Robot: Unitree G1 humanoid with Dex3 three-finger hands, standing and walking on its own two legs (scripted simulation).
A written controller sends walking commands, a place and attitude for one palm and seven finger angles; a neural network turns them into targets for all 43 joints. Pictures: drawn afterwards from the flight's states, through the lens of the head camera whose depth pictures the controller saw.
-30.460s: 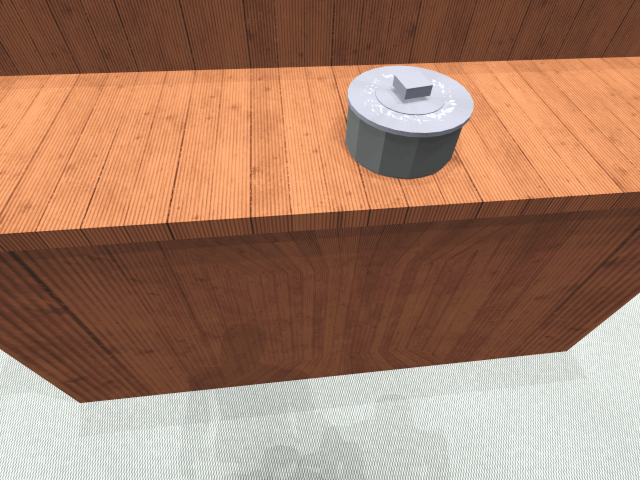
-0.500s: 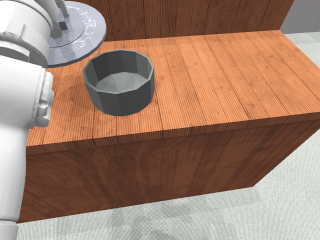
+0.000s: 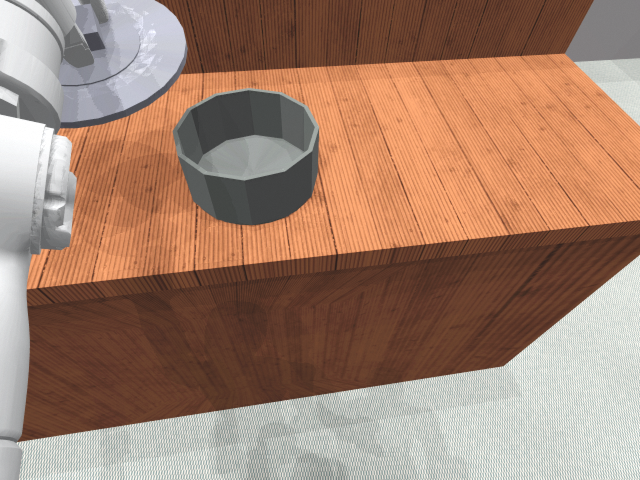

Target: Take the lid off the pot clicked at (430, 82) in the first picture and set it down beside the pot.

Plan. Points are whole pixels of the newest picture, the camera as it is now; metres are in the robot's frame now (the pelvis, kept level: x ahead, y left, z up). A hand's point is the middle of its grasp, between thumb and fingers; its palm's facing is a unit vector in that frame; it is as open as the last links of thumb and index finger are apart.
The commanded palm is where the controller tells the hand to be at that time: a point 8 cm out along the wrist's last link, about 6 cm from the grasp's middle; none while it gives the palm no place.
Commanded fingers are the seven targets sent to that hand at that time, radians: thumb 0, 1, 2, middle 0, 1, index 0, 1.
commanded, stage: move the lid sideways beside the pot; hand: left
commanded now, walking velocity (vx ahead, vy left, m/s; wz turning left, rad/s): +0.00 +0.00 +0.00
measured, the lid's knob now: (73, 30) +0.53 +0.20 +0.28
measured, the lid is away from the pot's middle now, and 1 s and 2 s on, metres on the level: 0.16 0.23 0.23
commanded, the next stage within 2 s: lower the lid onto the table in 0.76 s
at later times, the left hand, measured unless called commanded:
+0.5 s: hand out of the picture +0.49 +0.26 +0.29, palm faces -0.23 -0.20 -0.95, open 8.6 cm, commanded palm +0.55 +0.25 +0.37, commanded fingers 0.00 0.56 0.95 -0.77 -1.15 -0.74 -1.13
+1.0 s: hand out of the picture +0.51 +0.27 +0.28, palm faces -0.26 -0.26 -0.93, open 8.6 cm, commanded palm +0.56 +0.26 +0.36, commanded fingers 0.00 0.56 0.95 -0.77 -1.15 -0.74 -1.13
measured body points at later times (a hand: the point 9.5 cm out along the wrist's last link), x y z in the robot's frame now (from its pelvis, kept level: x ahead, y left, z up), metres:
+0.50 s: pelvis +0.00 -0.01 +0.00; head +0.06 +0.00 +0.45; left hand +0.50 +0.26 +0.35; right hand +0.01 -0.29 -0.12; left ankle +0.02 +0.05 -0.73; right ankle -0.05 -0.11 -0.73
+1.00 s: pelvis +0.01 +0.00 +0.00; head +0.08 +0.00 +0.44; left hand +0.52 +0.28 +0.33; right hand +0.03 -0.29 -0.12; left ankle +0.02 +0.05 -0.73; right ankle -0.05 -0.11 -0.73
